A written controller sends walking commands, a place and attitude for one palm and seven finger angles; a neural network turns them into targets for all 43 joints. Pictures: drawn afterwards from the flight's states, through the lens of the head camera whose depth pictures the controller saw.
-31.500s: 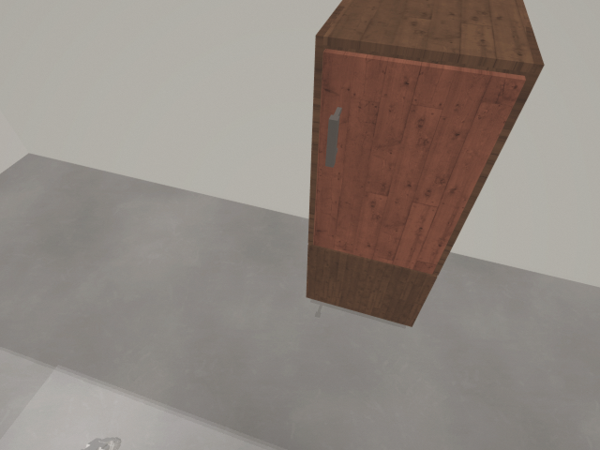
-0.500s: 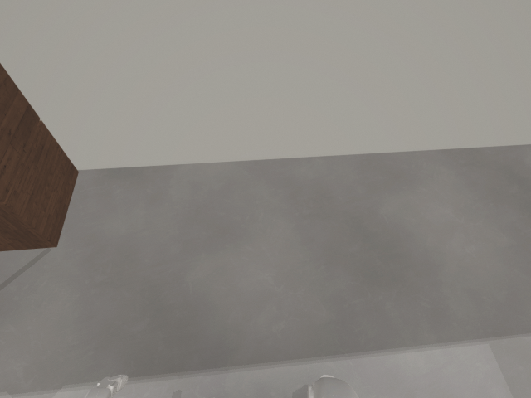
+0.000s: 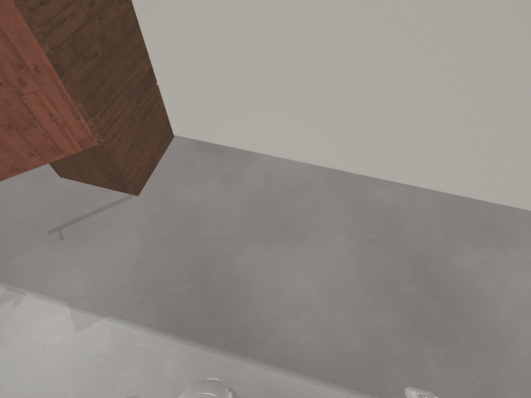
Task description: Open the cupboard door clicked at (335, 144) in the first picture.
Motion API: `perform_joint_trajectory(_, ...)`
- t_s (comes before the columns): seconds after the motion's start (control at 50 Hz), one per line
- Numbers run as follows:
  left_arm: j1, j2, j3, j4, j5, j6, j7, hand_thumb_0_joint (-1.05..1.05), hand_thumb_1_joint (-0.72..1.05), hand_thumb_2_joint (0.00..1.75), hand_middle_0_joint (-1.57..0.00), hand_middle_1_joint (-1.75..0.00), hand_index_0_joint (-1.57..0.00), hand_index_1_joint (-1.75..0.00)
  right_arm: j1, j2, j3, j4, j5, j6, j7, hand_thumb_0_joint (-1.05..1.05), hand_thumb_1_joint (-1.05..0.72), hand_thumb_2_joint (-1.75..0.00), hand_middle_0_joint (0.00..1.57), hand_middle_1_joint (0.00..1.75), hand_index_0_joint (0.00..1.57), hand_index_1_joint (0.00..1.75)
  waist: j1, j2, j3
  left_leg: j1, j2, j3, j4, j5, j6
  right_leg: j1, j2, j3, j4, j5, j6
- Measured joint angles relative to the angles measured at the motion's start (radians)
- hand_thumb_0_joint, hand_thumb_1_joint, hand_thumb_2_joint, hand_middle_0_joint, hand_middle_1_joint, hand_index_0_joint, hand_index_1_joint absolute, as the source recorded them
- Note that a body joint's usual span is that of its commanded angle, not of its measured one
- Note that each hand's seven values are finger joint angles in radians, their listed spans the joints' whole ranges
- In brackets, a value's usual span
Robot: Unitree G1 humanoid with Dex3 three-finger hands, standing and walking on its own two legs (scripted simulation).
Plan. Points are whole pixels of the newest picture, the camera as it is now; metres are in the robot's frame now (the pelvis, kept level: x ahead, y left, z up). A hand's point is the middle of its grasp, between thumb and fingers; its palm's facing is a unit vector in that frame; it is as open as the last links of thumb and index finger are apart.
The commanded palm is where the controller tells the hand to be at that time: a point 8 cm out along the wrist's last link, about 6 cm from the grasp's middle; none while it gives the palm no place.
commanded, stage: turn to face it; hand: left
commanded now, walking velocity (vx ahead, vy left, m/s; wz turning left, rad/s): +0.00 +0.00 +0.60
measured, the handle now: out of the picture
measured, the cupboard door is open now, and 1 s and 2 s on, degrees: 47 47 47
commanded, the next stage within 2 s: take the last steps up to it in 0.76 s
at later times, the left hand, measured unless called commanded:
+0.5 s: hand out of the picture +0.08 +0.19 -0.15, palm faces +0.25 -0.92 -0.29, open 7.4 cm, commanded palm none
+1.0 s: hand out of the picture -0.06 +0.18 -0.17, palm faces +0.52 -0.82 -0.23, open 7.4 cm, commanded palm none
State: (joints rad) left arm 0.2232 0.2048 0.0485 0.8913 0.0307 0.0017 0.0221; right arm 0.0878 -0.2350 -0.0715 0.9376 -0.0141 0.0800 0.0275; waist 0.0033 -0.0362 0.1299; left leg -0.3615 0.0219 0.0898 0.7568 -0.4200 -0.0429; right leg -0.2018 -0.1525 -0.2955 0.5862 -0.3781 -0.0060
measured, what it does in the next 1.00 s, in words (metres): steps on the spot, turning left: left foot, then right foot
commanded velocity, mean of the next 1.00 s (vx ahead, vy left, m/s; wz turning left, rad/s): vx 0.05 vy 0.02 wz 0.44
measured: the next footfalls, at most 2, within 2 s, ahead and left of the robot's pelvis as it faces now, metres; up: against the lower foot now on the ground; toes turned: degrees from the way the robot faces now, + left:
left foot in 0.04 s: +0.04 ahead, +0.12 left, +0.00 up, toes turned +8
right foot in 0.44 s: +0.09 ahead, -0.13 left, +0.00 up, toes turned +11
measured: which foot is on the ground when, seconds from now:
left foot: up 0.00-0.02, down 0.04-0.44, up 0.46-0.80, down 0.82-1.00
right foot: down 0.00-0.04, up 0.06-0.42, down 0.44-0.82, up 0.84-1.00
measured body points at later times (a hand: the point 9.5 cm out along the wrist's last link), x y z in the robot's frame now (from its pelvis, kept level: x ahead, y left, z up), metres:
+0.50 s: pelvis +0.02 -0.03 -0.01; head +0.07 -0.05 +0.44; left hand +0.07 +0.24 -0.12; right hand +0.15 -0.27 -0.17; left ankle -0.02 +0.10 -0.70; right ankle +0.05 -0.14 -0.73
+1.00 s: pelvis +0.02 -0.01 +0.00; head +0.04 +0.02 +0.45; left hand -0.08 +0.23 -0.15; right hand +0.23 -0.17 -0.13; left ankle -0.03 +0.07 -0.73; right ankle +0.05 -0.15 -0.67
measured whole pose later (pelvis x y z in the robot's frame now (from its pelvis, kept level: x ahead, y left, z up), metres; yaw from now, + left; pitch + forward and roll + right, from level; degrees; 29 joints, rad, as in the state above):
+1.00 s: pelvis +0.02 -0.01 +0.00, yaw +29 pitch +0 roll +0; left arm 0.24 0.23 0.07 0.99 0.02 0.05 0.00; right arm 0.12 -0.19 -0.03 0.95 -0.03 0.01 -0.01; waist 0.03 -0.03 0.08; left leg -0.24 -0.01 0.05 0.52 -0.28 0.04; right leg -0.41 -0.09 -0.05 1.02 -0.48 0.06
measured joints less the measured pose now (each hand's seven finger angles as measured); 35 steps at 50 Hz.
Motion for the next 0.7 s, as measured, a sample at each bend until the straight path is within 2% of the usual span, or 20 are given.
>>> perform_joint_trajectory(0.04, 0.021, 0.018, 0.008, 0.008, -0.005, 0.006, -0.005, 0.01, 0.91, 0.89, -0.21, -0.30, -0.20, -0.30, -0.007, -0.001, 0.004, -0.021, -0.002, -0.014, 0.003, 0.01, -0.91, -0.90, 0.20, 0.30, 0.20, 0.30, 0.003, -0.006, -0.009, 0.060, -0.007, 0.018, -0.136, 0.110, 0.022, -0.025, -0.020, -0.019, 0.075, -0.040, 0.016)
perform_joint_trajectory(0.06, 0.026, 0.028, 0.012, 0.014, -0.009, 0.014, -0.008, 0.01, 0.91, 0.89, -0.21, -0.30, -0.20, -0.30, -0.009, -0.001, 0.003, -0.031, -0.005, -0.026, 0.003, 0.01, -0.91, -0.90, 0.20, 0.30, 0.20, 0.30, -0.001, -0.009, -0.016, 0.058, -0.014, 0.013, -0.147, 0.114, 0.058, -0.060, -0.028, -0.002, 0.155, -0.072, 0.036)
perform_joint_trajectory(0.1, 0.012, 0.051, 0.019, 0.027, -0.010, 0.044, -0.005, 0.01, 0.91, 0.89, -0.21, -0.30, -0.20, -0.30, -0.011, 0.007, 0.007, -0.042, -0.007, -0.042, -0.003, 0.00, -0.91, -0.90, 0.20, 0.30, 0.20, 0.30, 0.005, -0.026, -0.012, 0.035, -0.030, 0.001, -0.099, 0.078, 0.083, -0.143, -0.009, 0.105, 0.347, -0.173, 0.063)
perform_joint_trajectory(0.16, -0.016, 0.061, 0.026, 0.040, -0.010, 0.063, -0.003, 0.01, 0.91, 0.89, -0.20, -0.30, -0.20, -0.30, 0.009, 0.012, 0.015, -0.046, -0.010, -0.050, -0.022, 0.00, -0.91, -0.90, 0.20, 0.30, 0.20, 0.30, 0.008, -0.016, -0.021, 0.045, -0.036, -0.032, -0.130, 0.087, 0.077, -0.239, 0.031, 0.208, 0.525, -0.147, 0.086)
perform_joint_trajectory(0.2, -0.032, 0.061, 0.027, 0.033, -0.011, 0.061, -0.007, 0.01, 0.91, 0.89, -0.20, -0.30, -0.20, -0.30, 0.023, 0.013, 0.019, -0.039, -0.011, -0.051, -0.029, 0.00, -0.91, -0.90, 0.21, 0.30, 0.20, 0.30, 0.010, -0.007, -0.025, 0.065, -0.040, -0.052, -0.176, 0.116, 0.075, -0.273, 0.041, 0.245, 0.548, -0.098, 0.095)
perform_joint_trajectory(0.28, -0.062, 0.052, 0.023, 0.005, -0.013, 0.053, -0.012, 0.01, 0.91, 0.89, -0.20, -0.30, -0.19, -0.30, 0.049, 0.014, 0.023, -0.023, -0.012, -0.047, -0.029, 0.00, -0.91, -0.90, 0.21, 0.30, 0.21, 0.30, 0.005, 0.015, -0.030, 0.088, -0.042, -0.095, -0.237, 0.153, 0.069, -0.282, 0.054, 0.281, 0.465, -0.055, 0.103)
perform_joint_trajectory(0.38, -0.093, 0.032, 0.012, -0.023, -0.016, 0.043, -0.015, 0.01, 0.91, 0.89, -0.20, -0.30, -0.20, -0.30, 0.076, 0.013, 0.012, -0.009, -0.015, -0.033, -0.025, 0.00, -0.91, -0.90, 0.21, 0.30, 0.21, 0.30, -0.017, 0.046, -0.033, 0.074, -0.042, -0.153, -0.226, 0.154, 0.043, -0.205, 0.089, 0.280, 0.236, -0.045, 0.096)
perform_joint_trajectory(0.42, -0.096, 0.025, 0.007, -0.035, -0.018, 0.030, -0.015, 0.01, 0.91, 0.89, -0.20, -0.30, -0.20, -0.30, 0.087, 0.010, 0.006, -0.005, -0.011, -0.026, -0.025, 0.00, -0.91, -0.90, 0.21, 0.30, 0.21, 0.30, -0.025, 0.057, -0.038, 0.053, -0.047, -0.180, -0.188, 0.138, 0.027, -0.136, 0.109, 0.267, 0.085, 0.027, 0.089)
perform_joint_trajectory(0.44, -0.092, 0.022, 0.003, -0.042, -0.015, 0.018, -0.014, 0.01, 0.91, 0.89, -0.20, -0.30, -0.20, -0.30, 0.095, 0.006, 0.001, -0.005, -0.007, -0.023, -0.024, 0.00, -0.91, -0.90, 0.21, 0.30, 0.21, 0.30, -0.025, 0.059, -0.045, 0.034, -0.054, -0.189, -0.153, 0.122, 0.022, -0.105, 0.108, 0.259, 0.014, 0.072, 0.069)
perform_joint_trajectory(0.48, -0.093, -0.001, -0.006, -0.041, -0.008, 0.002, -0.007, 0.01, 0.91, 0.89, -0.20, -0.30, -0.20, -0.30, 0.089, -0.010, -0.012, 0.005, -0.003, -0.012, -0.024, 0.01, -0.91, -0.90, 0.21, 0.30, 0.21, 0.30, -0.030, 0.083, -0.032, -0.029, -0.063, -0.192, 0.036, -0.030, 0.019, -0.100, 0.107, 0.228, 0.038, 0.056, 0.018)
perform_joint_trajectory(0.5, -0.087, -0.010, -0.012, -0.041, -0.007, -0.001, -0.005, 0.01, 0.91, 0.89, -0.20, -0.30, -0.20, -0.30, 0.086, -0.016, -0.017, 0.011, -0.003, -0.006, -0.023, 0.01, -0.91, -0.90, 0.21, 0.30, 0.21, 0.30, -0.031, 0.086, -0.029, -0.065, -0.068, -0.178, 0.155, -0.066, 0.017, -0.091, 0.100, 0.216, 0.040, 0.044, 0.004)
perform_joint_trajectory(0.54, -0.071, -0.027, -0.018, -0.036, -0.007, 0.002, 0.001, 0.01, 0.90, 0.89, -0.21, -0.30, -0.20, -0.30, 0.079, -0.024, -0.023, 0.018, -0.005, 0.004, -0.018, 0.01, -0.91, -0.90, 0.21, 0.30, 0.20, 0.30, -0.036, 0.085, -0.025, -0.119, -0.061, -0.142, 0.345, -0.053, 0.009, -0.063, 0.086, 0.192, 0.015, 0.041, -0.006)
perform_joint_trajectory(0.58, -0.054, -0.037, -0.021, -0.026, -0.006, 0.005, 0.004, 0.01, 0.90, 0.89, -0.21, -0.30, -0.20, -0.30, 0.073, -0.025, -0.024, 0.020, -0.006, 0.006, -0.012, 0.01, -0.91, -0.90, 0.20, 0.30, 0.20, 0.30, -0.042, 0.074, -0.026, -0.141, -0.042, -0.111, 0.416, -0.019, -0.003, -0.038, 0.072, 0.170, -0.019, 0.054, -0.005)
perform_joint_trajectory(0.64, -0.034, -0.043, -0.023, -0.010, -0.003, 0.003, 0.003, 0.01, 0.90, 0.89, -0.21, -0.30, -0.20, -0.30, 0.066, -0.015, -0.017, 0.022, -0.004, 0.005, -0.008, 0.01, -0.91, -0.90, 0.20, 0.30, 0.20, 0.30, -0.040, 0.047, -0.025, -0.116, -0.019, -0.077, 0.343, -0.014, -0.015, -0.011, 0.050, 0.135, -0.055, 0.066, -0.004)
perform_joint_trajectory(0.7, -0.018, -0.033, -0.014, 0.000, -0.001, -0.003, 0.004, 0.01, 0.91, 0.89, -0.21, -0.30, -0.20, -0.30, 0.052, -0.004, -0.008, 0.027, -0.001, 0.002, -0.008, 0.01, -0.91, -0.90, 0.20, 0.30, 0.20, 0.30, -0.022, 0.023, -0.021, -0.061, -0.008, -0.053, 0.185, -0.033, -0.013, 0.000, 0.030, 0.101, -0.057, 0.060, 0.000)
